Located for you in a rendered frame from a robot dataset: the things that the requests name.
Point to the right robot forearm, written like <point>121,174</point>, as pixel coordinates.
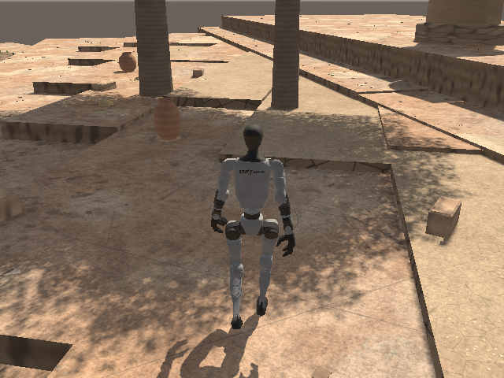
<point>285,214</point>

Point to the robot left hand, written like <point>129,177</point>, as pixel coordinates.
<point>221,221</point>

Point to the left robot forearm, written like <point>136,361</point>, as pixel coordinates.
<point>217,207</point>

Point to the right robot upper arm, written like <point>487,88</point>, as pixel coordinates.
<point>279,178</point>

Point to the robot right thigh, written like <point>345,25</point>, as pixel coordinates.
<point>269,236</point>

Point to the left robot upper arm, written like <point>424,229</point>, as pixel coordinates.
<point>227,166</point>

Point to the right robot foot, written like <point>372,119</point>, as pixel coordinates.
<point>261,308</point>

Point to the robot right hand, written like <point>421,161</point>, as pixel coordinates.
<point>291,243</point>

